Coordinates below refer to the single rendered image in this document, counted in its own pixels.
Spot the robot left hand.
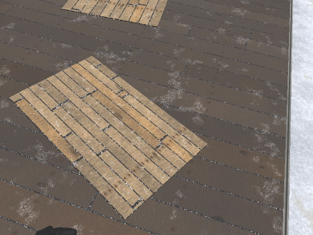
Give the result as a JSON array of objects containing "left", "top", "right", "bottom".
[{"left": 35, "top": 225, "right": 77, "bottom": 235}]

